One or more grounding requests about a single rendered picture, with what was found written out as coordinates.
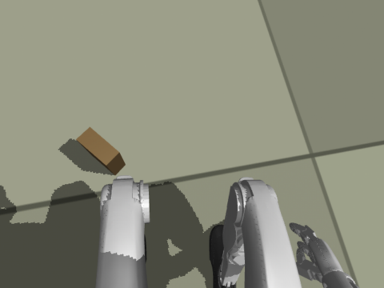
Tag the right robot arm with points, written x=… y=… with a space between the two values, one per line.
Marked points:
x=338 y=279

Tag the carton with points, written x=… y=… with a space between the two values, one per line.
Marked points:
x=101 y=150

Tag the right robot foot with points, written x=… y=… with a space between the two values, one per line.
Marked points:
x=215 y=254

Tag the right robot hand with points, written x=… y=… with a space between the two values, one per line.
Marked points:
x=322 y=257

